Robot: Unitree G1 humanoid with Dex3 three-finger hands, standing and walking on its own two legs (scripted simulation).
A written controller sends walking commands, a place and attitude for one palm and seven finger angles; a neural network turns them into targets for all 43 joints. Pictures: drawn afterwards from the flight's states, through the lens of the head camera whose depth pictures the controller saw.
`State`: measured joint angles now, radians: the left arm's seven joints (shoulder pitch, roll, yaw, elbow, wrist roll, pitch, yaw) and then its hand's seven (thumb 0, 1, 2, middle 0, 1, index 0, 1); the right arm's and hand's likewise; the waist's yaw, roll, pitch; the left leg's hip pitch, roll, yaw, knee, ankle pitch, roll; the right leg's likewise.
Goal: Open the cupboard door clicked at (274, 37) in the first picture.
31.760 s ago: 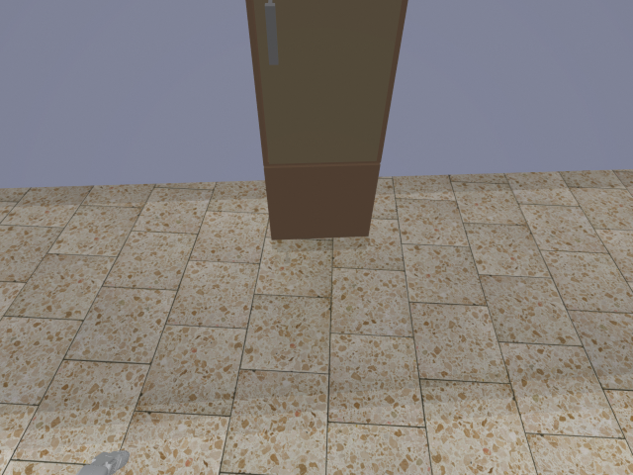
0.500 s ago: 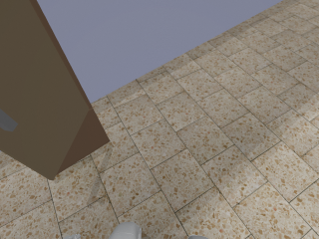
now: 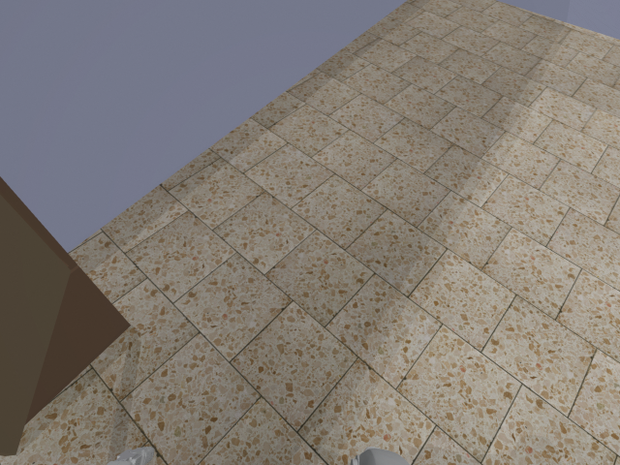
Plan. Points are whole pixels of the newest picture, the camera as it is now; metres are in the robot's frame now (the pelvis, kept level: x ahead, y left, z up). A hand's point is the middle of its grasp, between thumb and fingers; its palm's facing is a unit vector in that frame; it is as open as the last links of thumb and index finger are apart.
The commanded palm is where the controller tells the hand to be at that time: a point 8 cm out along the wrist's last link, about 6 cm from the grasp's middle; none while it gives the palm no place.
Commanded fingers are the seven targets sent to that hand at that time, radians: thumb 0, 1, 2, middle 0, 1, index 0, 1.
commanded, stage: walk to a spot facing it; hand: left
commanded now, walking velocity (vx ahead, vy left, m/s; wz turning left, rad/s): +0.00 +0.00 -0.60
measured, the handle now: out of the picture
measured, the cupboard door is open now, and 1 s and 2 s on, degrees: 42 42 42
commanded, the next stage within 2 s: turn to face it in 1.36 s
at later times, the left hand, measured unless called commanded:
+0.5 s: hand (203, 439) +0.17 +0.17 -0.19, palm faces -0.20 -0.96 -0.17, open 7.4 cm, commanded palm none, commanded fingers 0.00 0.90 0.90 -0.20 -0.30 -0.20 -0.30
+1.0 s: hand (360, 239) +0.55 -0.07 -0.16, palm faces -0.57 -0.79 -0.24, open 7.4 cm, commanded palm none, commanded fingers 0.00 0.90 0.90 -0.20 -0.30 -0.20 -0.30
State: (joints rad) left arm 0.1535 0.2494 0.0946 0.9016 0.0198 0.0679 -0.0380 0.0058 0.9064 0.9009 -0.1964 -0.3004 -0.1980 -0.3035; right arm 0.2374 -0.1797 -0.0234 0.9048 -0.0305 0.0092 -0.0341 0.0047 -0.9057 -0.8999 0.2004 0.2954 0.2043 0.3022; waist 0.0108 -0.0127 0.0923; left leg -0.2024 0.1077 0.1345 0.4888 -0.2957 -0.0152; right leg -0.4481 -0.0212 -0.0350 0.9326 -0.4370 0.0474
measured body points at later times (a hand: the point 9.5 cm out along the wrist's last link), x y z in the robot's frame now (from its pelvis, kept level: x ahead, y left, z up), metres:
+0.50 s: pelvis +0.13 -0.02 -0.01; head +0.17 -0.01 +0.43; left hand +0.18 +0.22 -0.17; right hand +0.17 -0.30 -0.13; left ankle +0.21 +0.09 -0.74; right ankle +0.01 -0.13 -0.74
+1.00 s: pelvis +0.31 -0.15 -0.02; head +0.35 -0.19 +0.42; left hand +0.58 -0.03 -0.15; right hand +0.10 -0.29 -0.17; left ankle +0.26 +0.06 -0.66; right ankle +0.31 -0.24 -0.74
